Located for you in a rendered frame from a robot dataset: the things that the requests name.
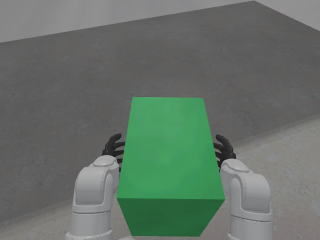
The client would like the right robot hand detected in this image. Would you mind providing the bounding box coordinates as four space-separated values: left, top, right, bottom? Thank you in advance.
213 134 236 173

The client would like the left robot hand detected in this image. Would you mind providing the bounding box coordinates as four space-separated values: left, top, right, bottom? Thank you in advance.
101 133 126 172

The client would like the right robot forearm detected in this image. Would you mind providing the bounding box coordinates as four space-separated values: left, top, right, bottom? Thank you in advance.
220 158 273 240

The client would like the carton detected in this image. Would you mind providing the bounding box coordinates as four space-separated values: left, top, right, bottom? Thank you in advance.
116 97 225 237

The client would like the left robot forearm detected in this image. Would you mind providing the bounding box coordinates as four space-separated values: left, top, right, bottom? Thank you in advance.
64 155 119 240

